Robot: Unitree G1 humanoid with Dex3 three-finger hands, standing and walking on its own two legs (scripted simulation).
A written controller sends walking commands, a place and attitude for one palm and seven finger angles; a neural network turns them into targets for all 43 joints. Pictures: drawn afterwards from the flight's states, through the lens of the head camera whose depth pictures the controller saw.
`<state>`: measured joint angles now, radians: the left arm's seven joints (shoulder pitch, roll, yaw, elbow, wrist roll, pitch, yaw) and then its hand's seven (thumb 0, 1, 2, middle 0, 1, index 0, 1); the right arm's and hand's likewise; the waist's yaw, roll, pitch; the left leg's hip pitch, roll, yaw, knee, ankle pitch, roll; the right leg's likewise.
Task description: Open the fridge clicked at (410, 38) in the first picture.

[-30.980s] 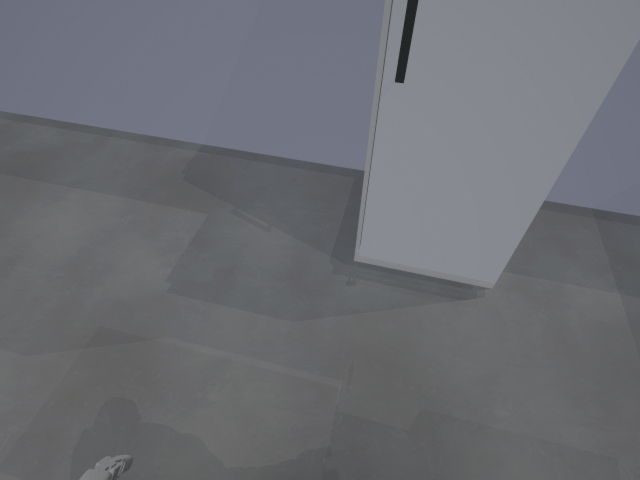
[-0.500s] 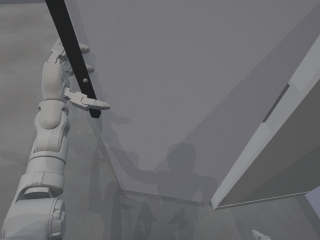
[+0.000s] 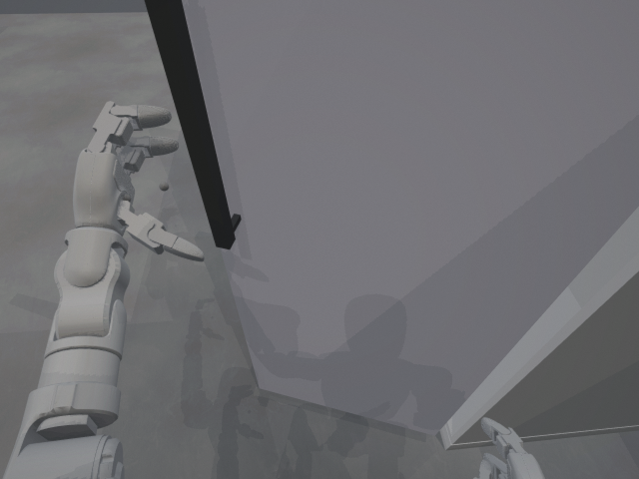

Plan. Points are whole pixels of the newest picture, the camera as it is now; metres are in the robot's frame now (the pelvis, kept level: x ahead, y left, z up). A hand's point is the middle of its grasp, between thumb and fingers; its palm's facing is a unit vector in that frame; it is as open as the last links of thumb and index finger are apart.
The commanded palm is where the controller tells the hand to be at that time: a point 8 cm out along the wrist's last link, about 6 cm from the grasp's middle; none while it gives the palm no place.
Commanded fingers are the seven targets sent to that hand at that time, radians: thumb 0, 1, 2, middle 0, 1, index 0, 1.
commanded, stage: slip the hand off the handle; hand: left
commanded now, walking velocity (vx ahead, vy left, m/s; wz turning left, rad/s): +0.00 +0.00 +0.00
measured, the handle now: (206, 128) +0.43 +0.17 +0.23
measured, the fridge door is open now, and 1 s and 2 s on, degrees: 70 70 70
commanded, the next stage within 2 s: draw the hand back to the body in 1.02 s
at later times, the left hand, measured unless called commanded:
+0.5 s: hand (130, 197) +0.36 +0.24 +0.19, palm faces +0.15 -0.97 -0.17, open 14.7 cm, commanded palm +0.32 +0.28 +0.19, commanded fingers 0.00 -0.55 0.20 -0.25 -1.15 -0.25 -1.15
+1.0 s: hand (87, 265) +0.27 +0.25 +0.18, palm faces +0.17 -0.97 -0.17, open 14.7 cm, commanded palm +0.23 +0.29 +0.19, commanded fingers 0.00 -0.55 0.20 -0.25 -1.15 -0.25 -1.15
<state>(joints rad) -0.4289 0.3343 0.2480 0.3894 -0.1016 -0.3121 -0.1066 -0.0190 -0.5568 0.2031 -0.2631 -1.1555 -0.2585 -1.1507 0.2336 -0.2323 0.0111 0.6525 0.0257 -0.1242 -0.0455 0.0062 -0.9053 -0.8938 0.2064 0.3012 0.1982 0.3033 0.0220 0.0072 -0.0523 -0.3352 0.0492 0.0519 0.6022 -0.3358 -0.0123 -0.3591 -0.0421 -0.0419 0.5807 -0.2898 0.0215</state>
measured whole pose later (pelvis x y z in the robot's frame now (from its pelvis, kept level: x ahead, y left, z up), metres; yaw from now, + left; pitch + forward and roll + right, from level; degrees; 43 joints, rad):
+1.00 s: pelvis -0.02 -0.01 +0.00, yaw +1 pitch +0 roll +0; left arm -0.11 0.37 0.36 0.14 -0.24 -0.23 -0.28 -0.02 -0.56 0.20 -0.25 -1.15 -0.26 -1.15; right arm 0.22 -0.25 0.05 0.61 0.04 -0.17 -0.09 0.01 -0.90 -0.89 0.21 0.30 0.20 0.30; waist 0.06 0.03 -0.05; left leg -0.30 0.05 0.03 0.62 -0.32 -0.02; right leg -0.31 -0.04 -0.06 0.60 -0.28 0.01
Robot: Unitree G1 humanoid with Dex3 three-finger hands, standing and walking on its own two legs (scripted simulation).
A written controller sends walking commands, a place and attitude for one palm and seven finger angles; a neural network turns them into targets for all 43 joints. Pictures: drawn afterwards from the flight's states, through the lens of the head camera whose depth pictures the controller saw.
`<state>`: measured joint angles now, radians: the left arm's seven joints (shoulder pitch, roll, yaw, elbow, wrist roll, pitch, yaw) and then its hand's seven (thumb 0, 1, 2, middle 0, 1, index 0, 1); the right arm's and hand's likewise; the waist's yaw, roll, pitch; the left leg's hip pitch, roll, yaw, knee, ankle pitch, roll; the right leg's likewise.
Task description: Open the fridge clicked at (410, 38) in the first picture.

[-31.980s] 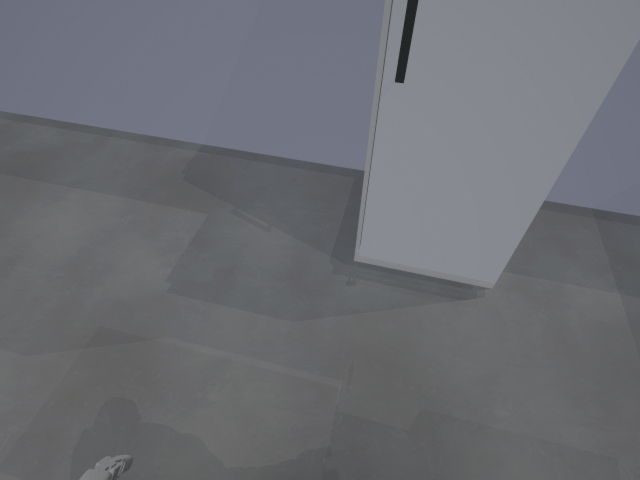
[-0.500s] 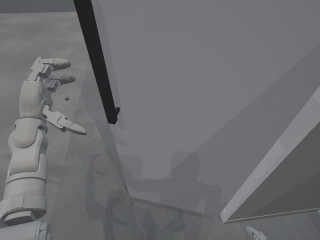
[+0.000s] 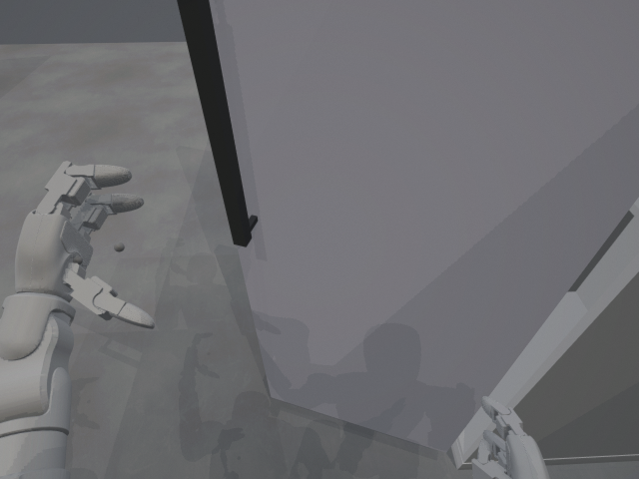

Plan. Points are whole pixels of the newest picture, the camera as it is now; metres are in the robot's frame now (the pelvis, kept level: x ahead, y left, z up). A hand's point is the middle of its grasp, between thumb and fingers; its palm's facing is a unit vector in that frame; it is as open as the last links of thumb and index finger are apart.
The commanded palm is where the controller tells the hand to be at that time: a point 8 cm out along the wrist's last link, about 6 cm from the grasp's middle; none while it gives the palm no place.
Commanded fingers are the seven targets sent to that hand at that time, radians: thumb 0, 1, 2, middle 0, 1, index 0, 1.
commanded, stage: slip the hand off the handle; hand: left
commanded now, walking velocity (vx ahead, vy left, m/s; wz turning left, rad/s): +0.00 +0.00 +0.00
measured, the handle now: (229, 132) +0.45 +0.17 +0.23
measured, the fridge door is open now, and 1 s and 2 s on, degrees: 70 70 70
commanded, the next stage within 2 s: draw the hand back to the body in 0.02 s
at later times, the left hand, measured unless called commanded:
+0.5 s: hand (89, 268) +0.25 +0.26 +0.19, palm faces +0.02 -1.00 -0.05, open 14.7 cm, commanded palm +0.22 +0.29 +0.19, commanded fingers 0.00 -0.55 0.20 -0.25 -1.15 -0.25 -1.15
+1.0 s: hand (70, 303) +0.22 +0.27 +0.17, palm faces +0.44 -0.84 -0.31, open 12.2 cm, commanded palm +0.17 +0.31 +0.18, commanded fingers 0.00 0.32 0.62 -0.22 -0.64 -0.22 -0.64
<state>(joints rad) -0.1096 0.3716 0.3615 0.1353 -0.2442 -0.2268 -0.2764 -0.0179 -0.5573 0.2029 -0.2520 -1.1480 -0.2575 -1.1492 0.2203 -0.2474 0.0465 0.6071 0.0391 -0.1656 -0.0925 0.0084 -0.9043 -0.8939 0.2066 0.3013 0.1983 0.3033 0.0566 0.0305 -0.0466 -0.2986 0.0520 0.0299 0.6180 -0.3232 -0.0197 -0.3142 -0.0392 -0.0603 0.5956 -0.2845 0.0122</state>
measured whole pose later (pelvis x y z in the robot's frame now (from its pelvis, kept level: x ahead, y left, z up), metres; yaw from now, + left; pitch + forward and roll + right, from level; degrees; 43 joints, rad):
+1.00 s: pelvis +0.01 +0.02 +0.01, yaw +0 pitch -4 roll +0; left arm 0.31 0.32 0.30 -0.32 -0.07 -0.05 0.09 -0.01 -0.03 0.46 -0.23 -0.84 -0.24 -0.84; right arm 0.24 -0.21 0.05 0.67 -0.01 -0.21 -0.08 0.01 -0.90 -0.89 0.21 0.30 0.20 0.30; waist 0.08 0.04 0.01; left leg -0.15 0.02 0.04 0.50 -0.29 0.00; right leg -0.16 -0.06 -0.05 0.48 -0.25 0.04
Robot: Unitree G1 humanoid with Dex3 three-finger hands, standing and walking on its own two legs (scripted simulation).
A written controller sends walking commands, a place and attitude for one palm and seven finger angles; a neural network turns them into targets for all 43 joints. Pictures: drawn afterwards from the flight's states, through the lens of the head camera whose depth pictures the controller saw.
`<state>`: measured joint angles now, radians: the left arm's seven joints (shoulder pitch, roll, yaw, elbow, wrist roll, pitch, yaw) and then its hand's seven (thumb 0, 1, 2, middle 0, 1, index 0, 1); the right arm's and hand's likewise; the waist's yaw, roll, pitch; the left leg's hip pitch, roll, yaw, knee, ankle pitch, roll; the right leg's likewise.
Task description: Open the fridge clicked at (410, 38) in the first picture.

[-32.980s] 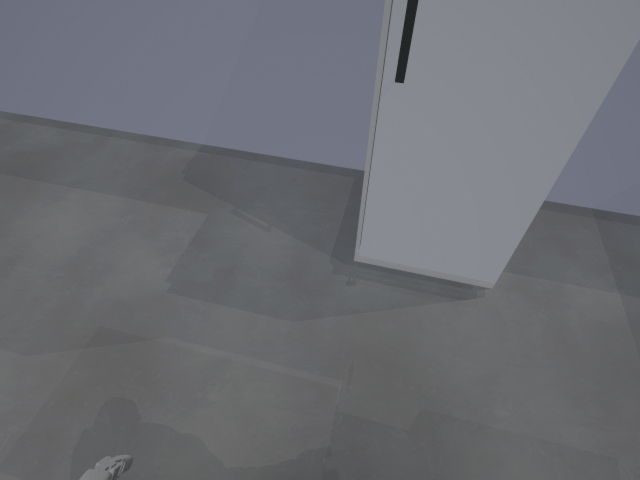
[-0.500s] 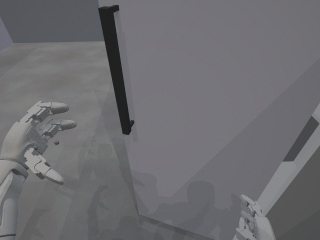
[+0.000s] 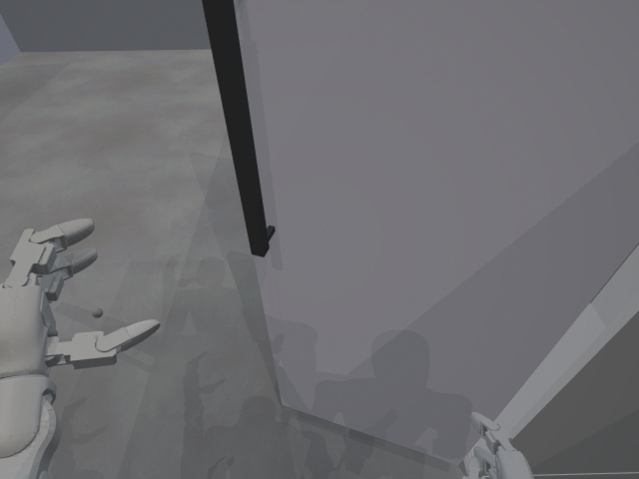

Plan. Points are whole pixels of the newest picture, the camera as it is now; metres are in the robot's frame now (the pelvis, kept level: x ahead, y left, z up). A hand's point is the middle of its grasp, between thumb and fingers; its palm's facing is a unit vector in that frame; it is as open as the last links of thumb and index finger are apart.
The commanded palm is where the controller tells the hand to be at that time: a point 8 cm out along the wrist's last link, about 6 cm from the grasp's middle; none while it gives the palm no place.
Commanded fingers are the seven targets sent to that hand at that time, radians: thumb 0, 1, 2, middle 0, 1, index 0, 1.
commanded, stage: draw the hand back to the body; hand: left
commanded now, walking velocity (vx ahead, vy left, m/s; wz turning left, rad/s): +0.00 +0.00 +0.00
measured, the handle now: (250, 145) +0.44 +0.15 +0.22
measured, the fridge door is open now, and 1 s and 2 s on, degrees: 70 70 70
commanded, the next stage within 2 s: step back with the hand held close in 0.72 s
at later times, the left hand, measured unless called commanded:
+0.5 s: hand (80, 333) +0.19 +0.26 +0.16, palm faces +0.48 -0.79 -0.37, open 7.7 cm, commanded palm +0.15 +0.30 +0.17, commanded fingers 0.00 0.90 0.90 -0.20 -0.30 -0.20 -0.30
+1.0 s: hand (72, 313) +0.20 +0.27 +0.17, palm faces +0.47 -0.79 -0.40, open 7.4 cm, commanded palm +0.14 +0.30 +0.18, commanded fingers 0.00 0.90 0.90 -0.20 -0.30 -0.20 -0.30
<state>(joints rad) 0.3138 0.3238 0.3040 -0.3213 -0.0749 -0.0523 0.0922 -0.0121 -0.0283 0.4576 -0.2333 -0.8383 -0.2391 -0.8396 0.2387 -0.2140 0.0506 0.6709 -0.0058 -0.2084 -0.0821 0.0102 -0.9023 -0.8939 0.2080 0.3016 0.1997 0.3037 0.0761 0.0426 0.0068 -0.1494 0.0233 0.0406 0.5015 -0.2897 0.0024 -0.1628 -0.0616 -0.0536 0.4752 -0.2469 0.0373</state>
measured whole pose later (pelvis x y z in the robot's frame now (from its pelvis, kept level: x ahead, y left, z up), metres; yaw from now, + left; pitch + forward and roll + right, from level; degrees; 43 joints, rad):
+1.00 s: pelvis +0.00 +0.00 +0.00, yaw +0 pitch -2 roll -1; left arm 0.41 0.36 0.40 -0.40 -0.05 -0.14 0.11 0.01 0.89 0.90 -0.21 -0.30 -0.21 -0.30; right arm 0.18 -0.23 0.03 0.62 -0.02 -0.10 -0.08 0.01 -0.90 -0.89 0.21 0.30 0.20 0.30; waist 0.05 0.03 0.02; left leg -0.18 0.04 0.04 0.49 -0.27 0.00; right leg -0.18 -0.04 -0.05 0.42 -0.20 0.04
